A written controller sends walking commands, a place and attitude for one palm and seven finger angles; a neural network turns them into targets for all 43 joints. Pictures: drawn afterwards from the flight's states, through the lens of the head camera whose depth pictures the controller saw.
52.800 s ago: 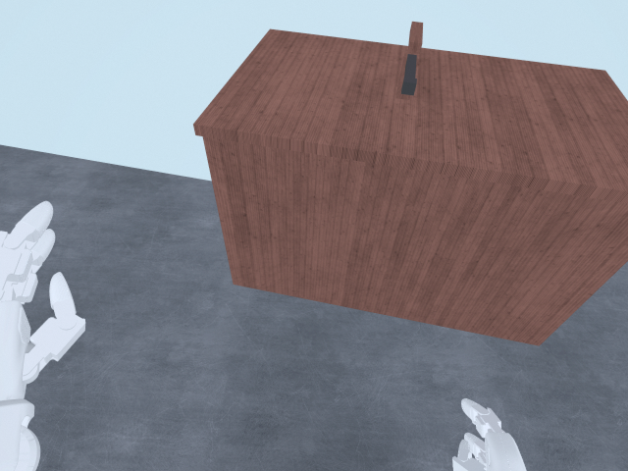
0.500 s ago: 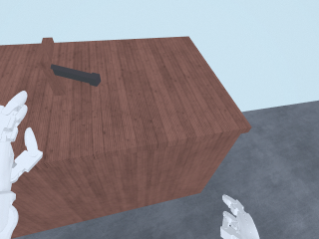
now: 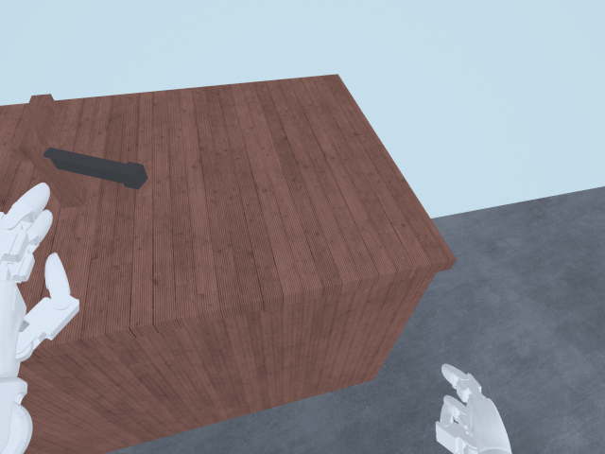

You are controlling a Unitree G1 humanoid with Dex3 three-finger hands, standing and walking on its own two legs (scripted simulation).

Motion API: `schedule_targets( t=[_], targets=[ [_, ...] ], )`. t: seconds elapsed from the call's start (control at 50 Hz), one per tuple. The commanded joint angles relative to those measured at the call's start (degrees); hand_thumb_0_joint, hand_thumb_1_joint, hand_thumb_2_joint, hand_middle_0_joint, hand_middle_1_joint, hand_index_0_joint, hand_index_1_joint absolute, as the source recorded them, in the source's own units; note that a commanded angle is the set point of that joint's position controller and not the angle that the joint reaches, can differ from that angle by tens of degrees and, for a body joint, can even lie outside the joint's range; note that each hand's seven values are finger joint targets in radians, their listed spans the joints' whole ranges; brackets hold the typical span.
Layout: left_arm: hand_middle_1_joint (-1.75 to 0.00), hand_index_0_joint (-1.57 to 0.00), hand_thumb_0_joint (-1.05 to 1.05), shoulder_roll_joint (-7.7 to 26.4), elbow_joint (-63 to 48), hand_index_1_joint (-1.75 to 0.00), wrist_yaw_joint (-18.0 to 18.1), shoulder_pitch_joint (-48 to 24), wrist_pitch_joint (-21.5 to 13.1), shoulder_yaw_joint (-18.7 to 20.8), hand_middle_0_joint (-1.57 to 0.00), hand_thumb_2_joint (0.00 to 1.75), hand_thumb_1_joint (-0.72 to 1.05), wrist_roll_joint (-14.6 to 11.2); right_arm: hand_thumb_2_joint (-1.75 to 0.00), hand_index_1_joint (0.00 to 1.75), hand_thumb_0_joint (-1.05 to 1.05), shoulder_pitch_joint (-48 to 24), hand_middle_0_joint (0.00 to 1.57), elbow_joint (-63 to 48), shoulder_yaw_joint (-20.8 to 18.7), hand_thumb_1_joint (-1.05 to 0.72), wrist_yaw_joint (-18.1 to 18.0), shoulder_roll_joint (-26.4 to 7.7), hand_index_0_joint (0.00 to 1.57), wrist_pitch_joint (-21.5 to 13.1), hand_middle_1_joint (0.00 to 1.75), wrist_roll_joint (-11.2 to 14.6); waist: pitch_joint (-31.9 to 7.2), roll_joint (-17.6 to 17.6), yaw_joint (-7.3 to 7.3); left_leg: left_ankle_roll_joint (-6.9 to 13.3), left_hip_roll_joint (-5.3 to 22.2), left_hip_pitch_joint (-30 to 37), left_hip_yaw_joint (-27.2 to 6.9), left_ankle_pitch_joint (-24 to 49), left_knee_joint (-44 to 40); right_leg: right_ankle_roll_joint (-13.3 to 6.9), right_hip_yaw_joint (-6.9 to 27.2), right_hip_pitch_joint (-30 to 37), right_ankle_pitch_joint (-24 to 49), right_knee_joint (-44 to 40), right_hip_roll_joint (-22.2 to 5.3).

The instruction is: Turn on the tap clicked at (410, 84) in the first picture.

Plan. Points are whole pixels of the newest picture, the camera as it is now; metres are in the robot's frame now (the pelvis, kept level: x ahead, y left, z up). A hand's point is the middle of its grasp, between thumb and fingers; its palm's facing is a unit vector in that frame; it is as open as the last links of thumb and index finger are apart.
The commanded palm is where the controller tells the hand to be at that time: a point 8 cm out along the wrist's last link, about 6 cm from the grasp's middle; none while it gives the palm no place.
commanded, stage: come to a stop and stand still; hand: left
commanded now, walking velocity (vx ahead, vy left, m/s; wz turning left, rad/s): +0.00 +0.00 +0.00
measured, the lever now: (133, 175) +0.47 +0.31 +0.08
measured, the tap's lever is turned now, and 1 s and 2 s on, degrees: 61 61 61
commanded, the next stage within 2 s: look again from close up in 0.28 s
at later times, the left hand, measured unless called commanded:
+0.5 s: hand (67, 308) +0.21 +0.25 +0.16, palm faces +0.38 -0.85 -0.36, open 7.4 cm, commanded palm +0.15 +0.28 +0.17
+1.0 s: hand (31, 322) +0.20 +0.27 +0.15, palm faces +0.39 -0.85 -0.36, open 7.4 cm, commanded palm +0.14 +0.31 +0.17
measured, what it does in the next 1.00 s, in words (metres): stands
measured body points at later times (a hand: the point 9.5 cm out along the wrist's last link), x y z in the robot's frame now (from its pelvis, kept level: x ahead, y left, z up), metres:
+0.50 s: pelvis +0.00 +0.00 +0.00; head +0.01 +0.01 +0.45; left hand +0.18 +0.29 +0.18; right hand +0.18 -0.22 -0.07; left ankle +0.00 +0.10 -0.74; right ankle -0.02 -0.10 -0.74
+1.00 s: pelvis -0.02 +0.03 +0.00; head +0.00 +0.04 +0.45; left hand +0.17 +0.32 +0.17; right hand +0.17 -0.20 -0.07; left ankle +0.00 +0.10 -0.74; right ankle -0.02 -0.10 -0.74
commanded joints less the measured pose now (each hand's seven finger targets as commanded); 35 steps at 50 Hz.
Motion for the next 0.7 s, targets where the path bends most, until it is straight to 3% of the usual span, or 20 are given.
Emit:
schedule_targets(
  t=[0.0, 0.08, 0.1, 0.16, 0.18, 0.2, 0.38, 0.4, 0.48, 0.5, 0.56, 0.58, 0.64, 0.68],
  targets=[
    [-0.3, -0.2, 0.0, 9.2, -12.0, -0.3, 1.5, -3.2, -3.1, 6.3, -0.2, 0.9, 0.9, -0.3, -0.9, 0.3, 0.0, -4.4, 0.2, -8.8, -2.6, -0.9, -0.8, -6.4, 0.2, -2.6, 0.3, 0.3, -10.8, 2.0, -0.22, -0.1, 3.7, 6.6, -2.7, 17.5, -0.5, 0.0, 4.1, 2.0, 21.4, -1.5, -6.5],
    [-0.3, -0.2, 0.0, 10.4, -11.3, -0.3, 1.7, -2.7, -2.4, 7.3, -0.2, 0.9, 0.9, -0.4, -0.9, 0.3, 0.0, -5.4, 0.2, -9.1, -2.7, -0.9, -1.0, -6.3, 0.2, -2.2, 0.3, 0.7, -10.0, 2.0, -0.08, 0.0, 3.7, 7.2, -2.3, 18.6, 0.0, 0.3, 4.5, 1.3, 24.0, -1.9, -6.8],
    [-0.3, -0.2, 0.0, 9.0, -10.6, -0.3, 1.6, -2.8, -2.4, 6.1, -0.2, 0.9, 0.9, -0.5, -0.9, 0.3, 0.0, -4.6, 0.2, -8.9, -2.7, -0.9, -0.9, -6.5, 0.2, -1.8, 0.3, 0.4, -10.4, 0.7, -0.32, 0.1, 3.7, 6.7, -2.3, 18.4, 0.0, 0.5, 3.8, 2.2, 23.5, -1.7, -6.7],
    [-0.3, -0.2, 0.0, 9.1, -11.3, -0.3, 1.6, -3.6, -2.0, 5.8, -0.2, 0.9, 0.9, -0.6, -0.9, 0.3, 0.0, -4.8, 0.2, -9.3, -3.0, -0.9, -0.9, -6.5, 0.2, -1.5, 0.3, 0.7, -9.6, 1.2, -0.33, 0.1, 3.6, 6.2, -2.4, 16.3, -0.3, 0.5, 4.7, 1.9, 22.5, -2.4, -6.9],
    [-0.3, -0.2, 0.0, 10.4, -11.2, -0.3, 1.7, -2.8, -1.8, 7.1, -0.2, 0.9, 0.9, -0.6, -0.9, 0.3, 0.0, -5.7, 0.2, -9.3, -2.8, -0.9, -1.1, -6.3, 0.2, -1.5, 0.3, 0.7, -9.3, 1.6, -0.1, 0.2, 3.7, 6.8, -2.1, 16.8, -0.2, 0.6, 4.7, 1.0, 23.1, -2.6, -7.0],
    [-0.3, -0.2, 0.0, 9.1, -10.8, -0.3, 1.6, -2.7, -1.9, 6.0, -0.2, 0.9, 0.9, -0.7, -0.9, 0.3, 0.0, -5.0, 0.2, -9.1, -2.7, -0.9, -1.0, -6.4, 0.2, -1.2, 0.3, 0.4, -9.8, 0.5, -0.3, 0.3, 3.7, 6.1, -2.2, 16.8, -0.1, 0.7, 4.0, 2.3, 22.8, -2.3, -6.9],
    [-0.3, -0.2, 0.0, 11.3, -14.4, -0.3, 1.8, -3.4, -1.9, 7.3, -0.2, 0.9, 0.9, -0.7, -0.9, 0.3, 0.0, -5.7, 0.2, -9.2, -2.6, -0.9, -1.3, -6.2, 0.2, -1.6, 0.3, 0.7, -9.5, 4.0, -0.09, 0.2, 4.2, 7.0, -3.3, 15.0, -2.3, 0.6, 3.5, 1.0, 17.0, -2.7, -6.1],
    [-0.3, -0.2, 0.0, 9.9, -13.4, -0.3, 1.7, -3.1, -1.9, 6.1, -0.2, 0.9, 0.9, -0.8, -0.9, 0.3, 0.0, -5.0, 0.2, -9.1, -2.5, -0.9, -1.3, -6.2, 0.2, -1.4, 0.3, 0.4, -9.1, 3.2, -0.29, 0.3, 4.2, 6.3, -3.4, 14.6, -2.9, 0.7, 2.8, 1.3, 16.0, -2.7, -5.8],
    [-0.3, -0.2, 0.0, 10.4, -12.3, -0.3, 1.7, -2.3, -1.6, 6.7, -0.2, 0.9, 0.9, -0.7, -0.9, 0.3, 0.0, -5.4, 0.2, -9.1, -2.5, -0.9, -1.4, -6.0, 0.2, -1.7, 0.3, 0.7, -7.9, 3.9, -0.11, 0.1, 4.4, 5.4, -3.7, 11.6, -3.9, 0.7, 3.0, 0.5, 13.4, -3.4, -5.8],
    [-0.3, -0.2, 0.0, 8.9, -11.6, -0.3, 1.5, -2.5, -1.6, 5.2, -0.2, 0.9, 0.9, -0.8, -0.9, 0.3, 0.0, -4.7, 0.2, -9.0, -2.3, -0.9, -1.3, -6.3, 0.2, -1.5, 0.3, 0.4, -7.5, 3.0, -0.3, 0.1, 4.3, 4.1, -4.0, 9.9, -4.8, 0.8, 2.3, 1.0, 11.7, -3.4, -5.4],
    [-0.3, -0.2, 0.0, 9.2, -10.8, -0.3, 1.5, -3.4, -1.5, 5.4, -0.2, 0.9, 0.9, -0.7, -0.9, 0.3, 0.0, -4.7, 0.2, -9.2, -2.6, -0.9, -1.3, -6.3, 0.2, -1.6, 0.3, 0.6, -5.8, 2.3, -0.28, 0.0, 4.4, 2.8, -4.3, 5.1, -5.8, 0.7, 3.0, 0.2, 8.6, -4.5, -5.5],
    [-0.3, -0.2, 0.0, 9.6, -11.2, -0.3, 1.5, -3.3, -1.4, 5.7, -0.2, 0.9, 0.9, -0.6, -0.9, 0.3, 0.0, -5.2, 0.2, -9.0, -2.5, -0.9, -1.4, -6.3, 0.2, -1.7, 0.3, 0.6, -6.0, 3.5, -0.28, 0.0, 4.4, 3.2, -4.3, 5.1, -5.9, 0.6, 3.0, -0.2, 8.6, -4.5, -5.4],
    [-0.3, -0.2, 0.0, 8.7, -11.6, -0.3, 1.5, -4.6, -1.6, 4.7, -0.2, 0.9, 0.9, -0.5, -0.9, 0.3, 0.0, -4.5, 0.2, -9.0, -2.5, -0.9, -1.3, -6.5, 0.2, -1.7, 0.3, 0.5, -6.6, 2.8, -0.39, 0.0, 4.2, 2.5, -4.5, 4.3, -6.4, 0.7, 2.3, 0.9, 7.9, -4.1, -5.0],
    [-0.3, -0.2, 0.0, 10.3, -13.4, -0.3, 1.6, -5.5, -1.7, 5.8, -0.2, 0.9, 0.9, -0.3, -0.9, 0.3, 0.0, -5.3, 0.2, -9.0, -2.4, -0.9, -1.4, -6.3, 0.2, -2.1, 0.3, 0.7, -7.1, 4.5, -0.24, -0.1, 4.6, 3.0, -5.1, 4.9, -6.9, 0.8, 1.9, 1.1, 8.3, -3.3, -5.0]
  ],
)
